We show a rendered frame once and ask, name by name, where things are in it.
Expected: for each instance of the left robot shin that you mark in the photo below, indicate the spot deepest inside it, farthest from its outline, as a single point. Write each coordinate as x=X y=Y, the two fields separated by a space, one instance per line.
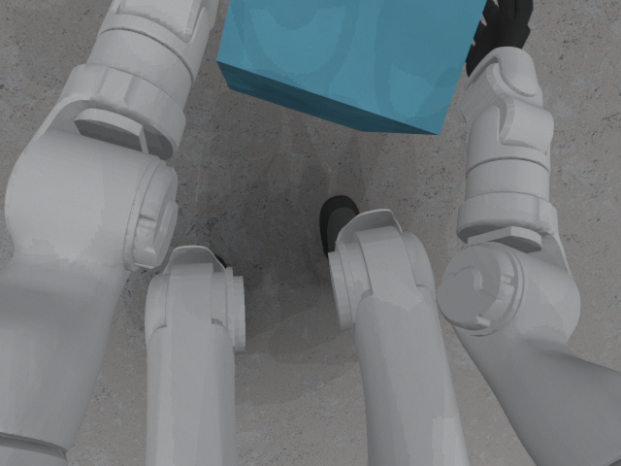
x=158 y=289

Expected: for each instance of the right robot hand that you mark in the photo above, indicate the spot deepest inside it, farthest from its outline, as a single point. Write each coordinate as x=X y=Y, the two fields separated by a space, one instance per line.
x=507 y=26

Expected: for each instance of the robot right upper arm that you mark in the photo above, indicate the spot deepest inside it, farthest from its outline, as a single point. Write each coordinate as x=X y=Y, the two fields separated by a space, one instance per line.
x=514 y=314

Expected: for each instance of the carton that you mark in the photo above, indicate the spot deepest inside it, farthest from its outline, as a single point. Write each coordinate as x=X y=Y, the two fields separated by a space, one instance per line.
x=372 y=65

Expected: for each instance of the robot left upper arm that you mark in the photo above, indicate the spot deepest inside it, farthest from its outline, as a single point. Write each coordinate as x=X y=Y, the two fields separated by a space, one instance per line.
x=83 y=214

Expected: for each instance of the robot right forearm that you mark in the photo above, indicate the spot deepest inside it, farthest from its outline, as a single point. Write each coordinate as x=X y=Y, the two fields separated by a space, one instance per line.
x=508 y=159

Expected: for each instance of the robot right thigh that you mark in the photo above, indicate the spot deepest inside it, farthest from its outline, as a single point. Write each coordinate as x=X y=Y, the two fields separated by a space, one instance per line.
x=411 y=409

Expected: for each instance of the robot left forearm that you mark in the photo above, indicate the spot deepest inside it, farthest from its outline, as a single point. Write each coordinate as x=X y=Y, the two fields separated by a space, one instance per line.
x=133 y=88

